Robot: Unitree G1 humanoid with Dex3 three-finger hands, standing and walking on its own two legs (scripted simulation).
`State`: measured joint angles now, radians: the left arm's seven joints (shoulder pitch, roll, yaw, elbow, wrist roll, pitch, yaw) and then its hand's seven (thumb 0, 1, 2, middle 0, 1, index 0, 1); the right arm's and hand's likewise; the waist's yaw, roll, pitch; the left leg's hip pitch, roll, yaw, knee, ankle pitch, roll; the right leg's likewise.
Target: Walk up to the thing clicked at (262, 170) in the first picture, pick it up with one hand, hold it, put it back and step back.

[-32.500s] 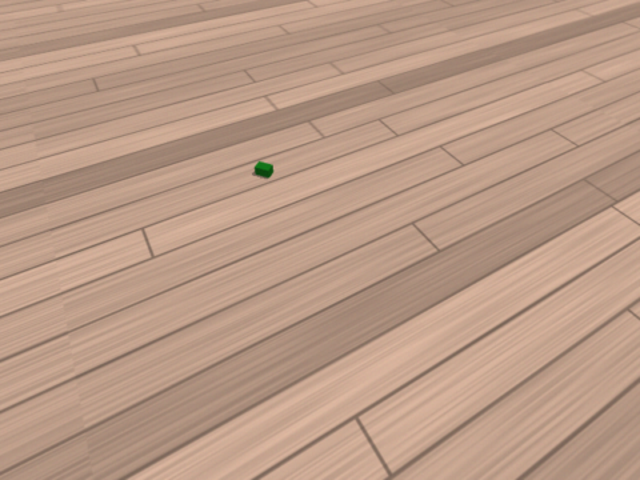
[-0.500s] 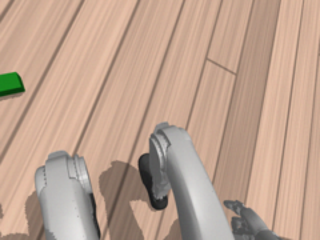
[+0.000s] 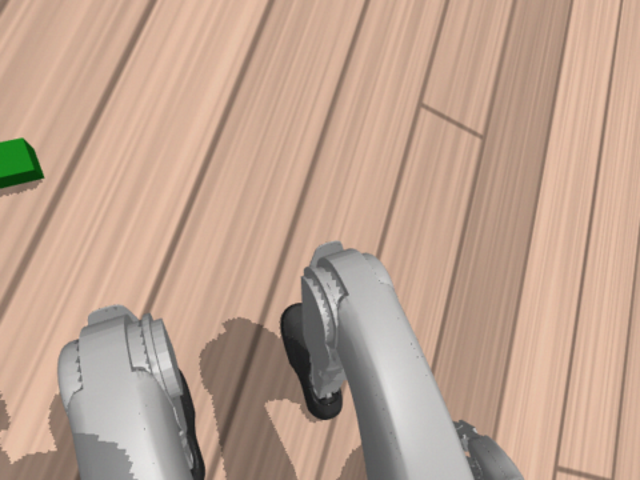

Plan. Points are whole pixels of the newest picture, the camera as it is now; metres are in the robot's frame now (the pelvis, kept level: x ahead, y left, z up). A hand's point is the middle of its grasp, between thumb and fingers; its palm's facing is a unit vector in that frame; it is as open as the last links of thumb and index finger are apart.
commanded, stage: home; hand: left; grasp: from above
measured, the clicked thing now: (4, 165) +0.54 +0.30 -0.32
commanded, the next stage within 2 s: none
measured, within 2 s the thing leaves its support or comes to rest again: neither
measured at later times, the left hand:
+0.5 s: hand out of the picture +0.35 +0.29 +0.05, palm faces -0.23 -0.68 -0.69, open 7.5 cm
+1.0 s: hand out of the picture +0.26 +0.22 +0.24, palm faces +0.18 -0.95 -0.25, open 7.4 cm
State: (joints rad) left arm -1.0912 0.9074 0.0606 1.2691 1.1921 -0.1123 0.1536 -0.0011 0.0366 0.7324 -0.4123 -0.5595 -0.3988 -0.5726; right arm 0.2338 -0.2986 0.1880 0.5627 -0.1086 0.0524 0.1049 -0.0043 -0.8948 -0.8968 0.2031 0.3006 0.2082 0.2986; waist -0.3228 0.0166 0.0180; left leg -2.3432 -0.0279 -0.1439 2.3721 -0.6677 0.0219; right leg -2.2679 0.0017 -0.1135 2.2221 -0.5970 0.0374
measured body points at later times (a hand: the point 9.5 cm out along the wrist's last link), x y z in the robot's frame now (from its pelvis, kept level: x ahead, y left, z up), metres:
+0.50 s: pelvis +0.01 +0.00 +0.16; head +0.18 +0.06 +0.57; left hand +0.36 +0.32 +0.09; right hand +0.21 -0.24 +0.05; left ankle +0.07 +0.11 -0.31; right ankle +0.12 -0.12 -0.31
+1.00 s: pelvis +0.06 +0.00 +0.33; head +0.13 +0.03 +0.77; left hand +0.25 +0.27 +0.26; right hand +0.25 -0.22 +0.24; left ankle +0.07 +0.11 -0.31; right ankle +0.12 -0.12 -0.31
